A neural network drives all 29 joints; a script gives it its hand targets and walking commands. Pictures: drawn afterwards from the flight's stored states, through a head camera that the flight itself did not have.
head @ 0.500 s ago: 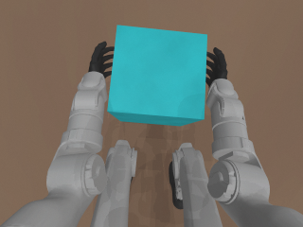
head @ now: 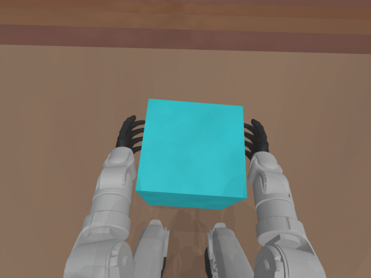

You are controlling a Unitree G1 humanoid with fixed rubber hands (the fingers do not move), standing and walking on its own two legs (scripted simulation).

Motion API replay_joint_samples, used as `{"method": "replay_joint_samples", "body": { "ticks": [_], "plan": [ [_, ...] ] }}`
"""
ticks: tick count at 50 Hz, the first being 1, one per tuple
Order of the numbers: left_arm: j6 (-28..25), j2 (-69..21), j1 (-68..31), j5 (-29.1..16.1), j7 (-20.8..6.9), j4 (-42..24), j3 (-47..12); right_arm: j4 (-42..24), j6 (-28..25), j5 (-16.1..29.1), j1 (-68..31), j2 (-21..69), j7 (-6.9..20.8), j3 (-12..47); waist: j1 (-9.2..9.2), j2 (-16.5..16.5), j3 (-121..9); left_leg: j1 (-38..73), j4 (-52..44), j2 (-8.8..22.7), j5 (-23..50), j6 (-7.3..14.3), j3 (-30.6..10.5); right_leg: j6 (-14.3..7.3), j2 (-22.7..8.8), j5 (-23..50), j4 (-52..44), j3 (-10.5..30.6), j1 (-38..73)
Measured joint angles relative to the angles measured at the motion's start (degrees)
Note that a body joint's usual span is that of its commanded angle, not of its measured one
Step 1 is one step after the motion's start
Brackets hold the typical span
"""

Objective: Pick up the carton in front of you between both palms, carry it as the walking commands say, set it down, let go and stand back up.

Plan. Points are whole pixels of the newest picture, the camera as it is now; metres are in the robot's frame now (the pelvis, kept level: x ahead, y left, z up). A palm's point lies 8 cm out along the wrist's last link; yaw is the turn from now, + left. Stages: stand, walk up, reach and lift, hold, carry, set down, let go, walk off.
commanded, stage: reach and lift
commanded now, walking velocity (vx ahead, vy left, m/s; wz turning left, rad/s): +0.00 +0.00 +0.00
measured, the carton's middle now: (189, 161) +0.39 +0.01 -0.11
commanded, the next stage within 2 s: hold in 1.64 s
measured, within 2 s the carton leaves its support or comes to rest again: neither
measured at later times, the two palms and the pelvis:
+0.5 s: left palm (102, 135) +0.35 +0.15 +0.12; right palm (293, 138) +0.35 -0.15 +0.12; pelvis +0.04 +0.00 +0.12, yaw +0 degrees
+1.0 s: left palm (88, 128) +0.33 +0.15 +0.17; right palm (314, 130) +0.34 -0.15 +0.17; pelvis +0.03 +0.00 +0.14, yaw +0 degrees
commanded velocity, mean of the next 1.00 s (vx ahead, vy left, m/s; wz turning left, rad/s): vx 0.00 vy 0.00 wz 0.00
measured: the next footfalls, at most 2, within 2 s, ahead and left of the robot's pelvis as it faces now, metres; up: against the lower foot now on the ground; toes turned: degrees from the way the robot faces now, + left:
none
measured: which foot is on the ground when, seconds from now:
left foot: down 0.00-1.00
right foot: down 0.00-1.00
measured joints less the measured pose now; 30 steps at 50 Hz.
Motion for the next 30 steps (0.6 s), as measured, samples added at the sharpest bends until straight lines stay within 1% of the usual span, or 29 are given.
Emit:
{"method": "replay_joint_samples", "body": {
  "ticks": [10, 17, 23, 30],
  "plan": [
    [-0.02, -2.34, 7.85, 1.06, -0.02, -2.74, -0.91, -1.75, -0.07, -1.11, 7.34, 1.03, 1.02, 1.74, 0.16, 0.06, 1.90, 17.95, -13.66, 0.27, 3.00, 0.36, 0.03, -0.35, -0.56, 3.10, -13.55, 0.60, 17.78],
    [1.47, -3.40, 13.08, 1.15, -0.05, -5.27, -2.04, -3.85, 1.58, -1.58, 12.16, 1.62, 1.35, 3.49, 0.26, 0.19, 4.07, 31.95, -24.13, 0.48, 5.80, 0.51, -0.09, -0.62, -1.01, 5.92, -23.94, 0.89, 31.68],
    [4.57, -4.09, 16.83, 1.24, -0.06, -8.30, -3.27, -6.58, 4.68, -2.08, 15.67, 2.09, 1.75, 4.80, 0.32, 0.21, 6.09, 44.52, -33.52, 0.67, 8.72, 0.57, -0.37, -0.83, -1.43, 8.80, -33.26, 0.95, 44.22],
    [10.14, -5.02, 19.80, 2.55, -0.03, -13.25, -4.88, -10.32, 10.08, -2.79, 17.94, 1.59, 2.53, 7.06, 0.33, 0.39, 8.64, 58.15, -43.08, 0.98, 12.00, 0.61, -0.67, -0.96, -1.78, 12.18, -43.01, 0.95, 57.93]
  ]
}}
